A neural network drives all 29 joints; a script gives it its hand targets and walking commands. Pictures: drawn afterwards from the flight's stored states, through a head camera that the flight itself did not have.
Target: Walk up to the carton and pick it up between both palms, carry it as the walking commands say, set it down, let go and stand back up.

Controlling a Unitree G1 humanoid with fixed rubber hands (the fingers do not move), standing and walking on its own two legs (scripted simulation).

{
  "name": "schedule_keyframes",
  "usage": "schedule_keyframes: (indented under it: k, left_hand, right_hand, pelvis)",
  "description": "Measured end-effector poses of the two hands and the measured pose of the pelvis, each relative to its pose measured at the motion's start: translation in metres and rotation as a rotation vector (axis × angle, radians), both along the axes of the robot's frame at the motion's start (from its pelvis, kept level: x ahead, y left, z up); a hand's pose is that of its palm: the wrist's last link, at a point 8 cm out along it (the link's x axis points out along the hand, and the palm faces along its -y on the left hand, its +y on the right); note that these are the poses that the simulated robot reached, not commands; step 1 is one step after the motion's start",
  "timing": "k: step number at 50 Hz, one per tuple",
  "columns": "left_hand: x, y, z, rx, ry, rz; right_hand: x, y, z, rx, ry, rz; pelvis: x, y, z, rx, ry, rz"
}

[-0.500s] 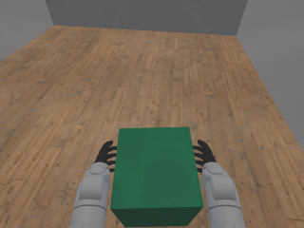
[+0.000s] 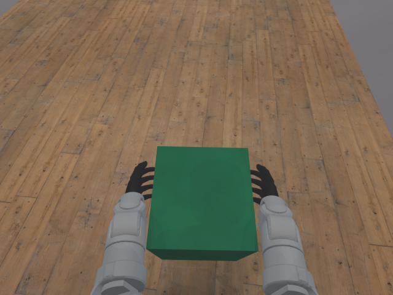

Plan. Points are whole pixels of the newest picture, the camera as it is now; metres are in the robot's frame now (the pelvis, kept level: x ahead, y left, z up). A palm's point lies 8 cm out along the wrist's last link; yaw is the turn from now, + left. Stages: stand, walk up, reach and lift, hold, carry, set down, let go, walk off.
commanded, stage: set down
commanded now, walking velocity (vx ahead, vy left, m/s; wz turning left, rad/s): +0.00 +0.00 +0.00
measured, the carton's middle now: (200, 209) +0.33 +0.00 -0.10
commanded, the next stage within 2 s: none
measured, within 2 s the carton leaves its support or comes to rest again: neither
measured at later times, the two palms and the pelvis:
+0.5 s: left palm (144, 200) +0.36 +0.14 -0.10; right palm (257, 202) +0.36 -0.15 -0.11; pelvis -0.02 +0.00 -0.06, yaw -1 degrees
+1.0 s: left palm (152, 202) +0.39 +0.14 -0.19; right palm (250, 203) +0.39 -0.15 -0.20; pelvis -0.03 +0.00 -0.13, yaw -1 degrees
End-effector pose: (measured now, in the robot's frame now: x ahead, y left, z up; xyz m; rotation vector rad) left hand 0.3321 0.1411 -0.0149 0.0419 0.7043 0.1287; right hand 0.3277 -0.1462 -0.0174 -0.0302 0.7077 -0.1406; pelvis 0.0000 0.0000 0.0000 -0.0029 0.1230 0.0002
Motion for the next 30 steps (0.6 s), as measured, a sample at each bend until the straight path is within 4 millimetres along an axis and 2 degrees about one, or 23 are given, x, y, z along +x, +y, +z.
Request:
schedule_keyframes:
  k: [13, 30]
  left_hand:
    - [0.011, -0.002, -0.053, -0.034, -0.012, 0.022]
    - [0.034, -0.003, -0.106, -0.052, -0.023, 0.047]
  right_hand:
    - [0.011, -0.002, -0.052, 0.024, -0.011, -0.027]
    - [0.037, -0.003, -0.106, 0.046, -0.021, -0.029]
  pelvis:
    - [-0.016, 0.004, -0.025, 0.001, 0.194, -0.012]
    - [-0.026, 0.0, -0.07, 0.009, 0.394, -0.013]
